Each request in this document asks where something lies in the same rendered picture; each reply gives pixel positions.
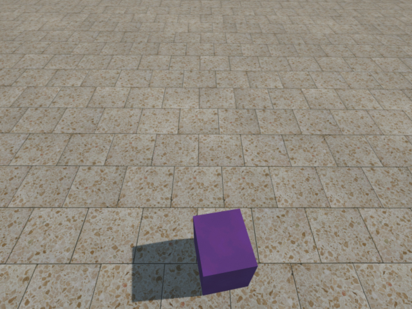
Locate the carton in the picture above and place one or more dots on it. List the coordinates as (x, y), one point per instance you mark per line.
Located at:
(225, 257)

